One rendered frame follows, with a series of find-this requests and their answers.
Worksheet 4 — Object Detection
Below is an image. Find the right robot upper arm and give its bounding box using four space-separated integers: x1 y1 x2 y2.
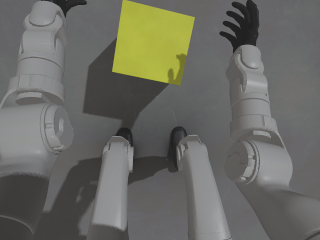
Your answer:
223 139 320 240

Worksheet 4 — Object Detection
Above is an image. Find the carton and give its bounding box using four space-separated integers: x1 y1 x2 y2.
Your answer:
112 0 195 86

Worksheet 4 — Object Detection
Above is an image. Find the left robot foot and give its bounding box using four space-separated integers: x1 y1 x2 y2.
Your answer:
116 127 133 147

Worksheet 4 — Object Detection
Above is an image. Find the robot left thigh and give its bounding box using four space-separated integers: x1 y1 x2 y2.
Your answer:
86 142 134 240

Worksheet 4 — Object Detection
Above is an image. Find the robot left forearm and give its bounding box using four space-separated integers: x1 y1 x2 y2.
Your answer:
0 0 68 109

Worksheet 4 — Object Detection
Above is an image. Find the left robot upper arm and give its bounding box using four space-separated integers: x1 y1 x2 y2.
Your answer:
0 102 74 240

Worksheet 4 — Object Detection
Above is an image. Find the left robot hand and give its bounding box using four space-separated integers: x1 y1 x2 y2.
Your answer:
41 0 87 18

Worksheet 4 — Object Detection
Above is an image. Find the right robot hand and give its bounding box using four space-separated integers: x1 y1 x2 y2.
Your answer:
219 0 260 53

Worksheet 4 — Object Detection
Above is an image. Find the robot right forearm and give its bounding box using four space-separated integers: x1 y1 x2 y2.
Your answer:
226 44 288 152

